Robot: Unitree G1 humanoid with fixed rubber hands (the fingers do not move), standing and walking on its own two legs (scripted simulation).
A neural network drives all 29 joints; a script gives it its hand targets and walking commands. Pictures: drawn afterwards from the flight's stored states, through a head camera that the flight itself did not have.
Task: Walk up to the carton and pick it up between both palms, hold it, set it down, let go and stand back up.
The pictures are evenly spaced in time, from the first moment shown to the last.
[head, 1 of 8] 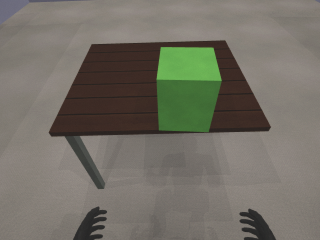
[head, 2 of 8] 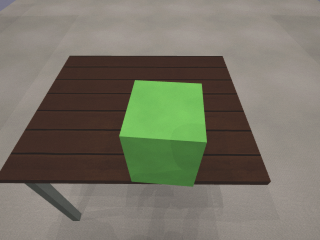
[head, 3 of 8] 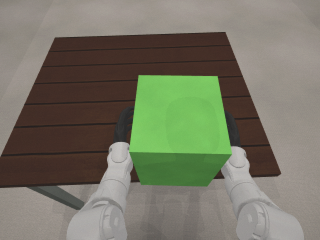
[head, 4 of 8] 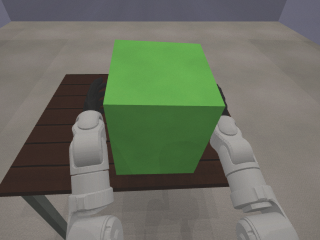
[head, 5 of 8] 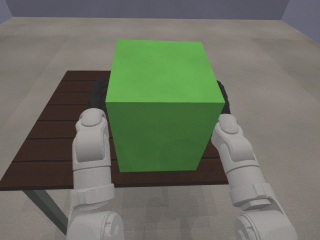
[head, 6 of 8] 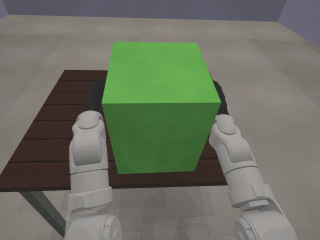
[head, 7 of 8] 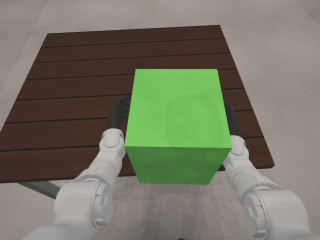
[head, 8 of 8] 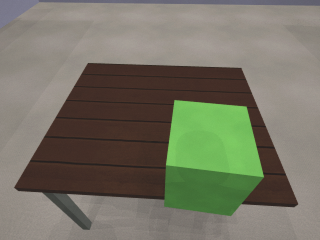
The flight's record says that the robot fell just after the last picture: no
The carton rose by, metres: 0.19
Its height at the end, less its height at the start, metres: +0.00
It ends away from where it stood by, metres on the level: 0.05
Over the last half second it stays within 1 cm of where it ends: yes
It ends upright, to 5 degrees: yes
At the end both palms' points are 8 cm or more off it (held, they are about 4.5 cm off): yes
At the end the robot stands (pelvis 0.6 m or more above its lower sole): yes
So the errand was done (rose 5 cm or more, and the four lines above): yes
